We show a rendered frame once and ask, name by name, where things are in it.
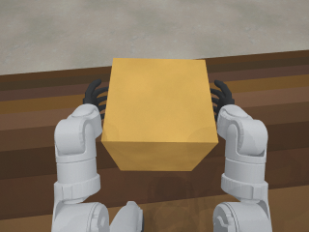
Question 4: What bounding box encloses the carton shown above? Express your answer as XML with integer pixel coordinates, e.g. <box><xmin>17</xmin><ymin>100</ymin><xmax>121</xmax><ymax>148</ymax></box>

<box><xmin>101</xmin><ymin>58</ymin><xmax>218</xmax><ymax>171</ymax></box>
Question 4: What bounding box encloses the robot right upper arm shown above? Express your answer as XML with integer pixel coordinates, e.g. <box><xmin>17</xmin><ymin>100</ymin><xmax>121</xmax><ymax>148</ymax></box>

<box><xmin>212</xmin><ymin>202</ymin><xmax>272</xmax><ymax>232</ymax></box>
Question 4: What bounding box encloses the robot right forearm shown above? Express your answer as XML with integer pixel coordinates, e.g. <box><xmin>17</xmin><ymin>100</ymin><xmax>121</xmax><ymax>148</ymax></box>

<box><xmin>216</xmin><ymin>104</ymin><xmax>272</xmax><ymax>232</ymax></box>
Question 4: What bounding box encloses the robot left forearm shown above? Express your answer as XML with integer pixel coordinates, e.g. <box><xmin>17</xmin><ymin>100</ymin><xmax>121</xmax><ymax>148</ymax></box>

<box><xmin>51</xmin><ymin>103</ymin><xmax>102</xmax><ymax>232</ymax></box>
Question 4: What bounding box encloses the left robot hand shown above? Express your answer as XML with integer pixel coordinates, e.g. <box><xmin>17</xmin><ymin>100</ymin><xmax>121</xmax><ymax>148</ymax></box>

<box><xmin>82</xmin><ymin>78</ymin><xmax>109</xmax><ymax>120</ymax></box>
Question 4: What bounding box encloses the robot left thigh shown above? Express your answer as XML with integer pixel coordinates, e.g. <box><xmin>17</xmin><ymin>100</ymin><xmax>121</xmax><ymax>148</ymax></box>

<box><xmin>109</xmin><ymin>205</ymin><xmax>143</xmax><ymax>232</ymax></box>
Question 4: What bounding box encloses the robot left upper arm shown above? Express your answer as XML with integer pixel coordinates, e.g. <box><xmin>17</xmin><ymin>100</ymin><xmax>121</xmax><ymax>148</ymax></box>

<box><xmin>52</xmin><ymin>202</ymin><xmax>110</xmax><ymax>232</ymax></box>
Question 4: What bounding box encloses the left robot shin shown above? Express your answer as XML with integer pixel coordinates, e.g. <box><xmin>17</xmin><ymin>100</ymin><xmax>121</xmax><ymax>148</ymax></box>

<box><xmin>126</xmin><ymin>201</ymin><xmax>141</xmax><ymax>232</ymax></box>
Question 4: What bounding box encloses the right robot hand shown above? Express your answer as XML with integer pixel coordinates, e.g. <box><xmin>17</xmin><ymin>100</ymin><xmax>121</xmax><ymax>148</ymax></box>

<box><xmin>210</xmin><ymin>79</ymin><xmax>235</xmax><ymax>122</ymax></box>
